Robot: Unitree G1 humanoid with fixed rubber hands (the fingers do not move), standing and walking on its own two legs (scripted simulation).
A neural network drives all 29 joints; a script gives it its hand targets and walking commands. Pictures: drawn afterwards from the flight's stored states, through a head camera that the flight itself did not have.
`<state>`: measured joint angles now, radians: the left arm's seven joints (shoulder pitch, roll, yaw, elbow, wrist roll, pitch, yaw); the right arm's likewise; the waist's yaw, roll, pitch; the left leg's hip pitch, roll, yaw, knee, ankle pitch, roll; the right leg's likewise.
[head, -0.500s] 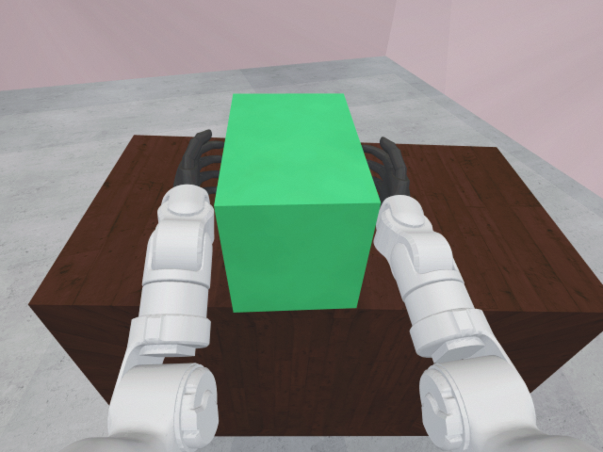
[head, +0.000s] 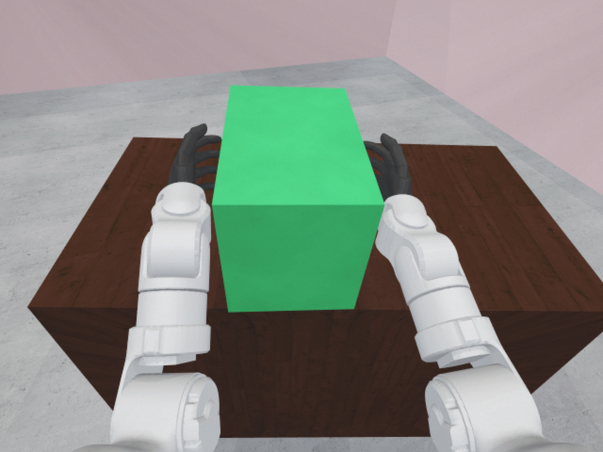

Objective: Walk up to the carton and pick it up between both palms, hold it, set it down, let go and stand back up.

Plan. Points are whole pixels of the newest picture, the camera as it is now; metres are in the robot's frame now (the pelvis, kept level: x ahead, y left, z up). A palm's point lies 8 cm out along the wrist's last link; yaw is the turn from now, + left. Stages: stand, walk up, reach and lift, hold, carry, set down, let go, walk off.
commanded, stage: reach and lift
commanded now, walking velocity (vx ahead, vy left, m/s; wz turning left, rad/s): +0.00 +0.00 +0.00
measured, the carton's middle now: (290, 193) +0.41 -0.01 +0.16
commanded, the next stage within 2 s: hold in 0.02 s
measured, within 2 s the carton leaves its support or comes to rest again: neither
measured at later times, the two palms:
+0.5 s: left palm (171, 181) +0.36 +0.13 +0.22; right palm (389, 183) +0.36 -0.13 +0.21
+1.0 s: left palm (173, 185) +0.36 +0.13 +0.22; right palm (389, 187) +0.36 -0.13 +0.21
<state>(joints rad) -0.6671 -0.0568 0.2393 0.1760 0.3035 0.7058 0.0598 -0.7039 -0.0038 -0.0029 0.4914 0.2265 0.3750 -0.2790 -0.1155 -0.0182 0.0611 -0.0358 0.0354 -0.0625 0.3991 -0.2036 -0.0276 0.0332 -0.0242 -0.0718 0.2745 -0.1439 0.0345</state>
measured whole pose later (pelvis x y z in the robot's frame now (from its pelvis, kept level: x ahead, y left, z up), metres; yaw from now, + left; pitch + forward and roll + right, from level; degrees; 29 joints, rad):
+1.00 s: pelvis +0.00 +0.00 +0.00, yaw +0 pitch -10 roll -2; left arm -0.66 -0.07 0.25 0.07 0.34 0.80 0.03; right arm -0.72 0.00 0.01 0.45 0.26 0.43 -0.29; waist -0.11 -0.03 0.06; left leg -0.01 0.04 -0.06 0.40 -0.21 -0.03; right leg 0.05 -0.02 -0.07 0.28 -0.15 0.03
